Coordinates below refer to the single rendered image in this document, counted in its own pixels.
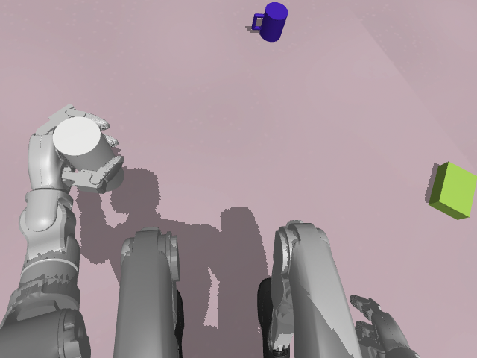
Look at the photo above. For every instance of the right robot foot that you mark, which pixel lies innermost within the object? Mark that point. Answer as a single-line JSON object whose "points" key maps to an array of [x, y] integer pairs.
{"points": [[265, 309]]}

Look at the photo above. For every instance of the left robot arm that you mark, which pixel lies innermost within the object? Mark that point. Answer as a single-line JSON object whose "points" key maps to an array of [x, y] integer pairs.
{"points": [[43, 318]]}

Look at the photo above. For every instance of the right robot hand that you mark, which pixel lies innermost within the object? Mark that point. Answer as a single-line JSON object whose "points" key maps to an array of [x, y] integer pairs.
{"points": [[383, 335]]}

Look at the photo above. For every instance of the left robot hand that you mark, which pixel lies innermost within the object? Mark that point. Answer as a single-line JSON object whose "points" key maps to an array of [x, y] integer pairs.
{"points": [[48, 168]]}

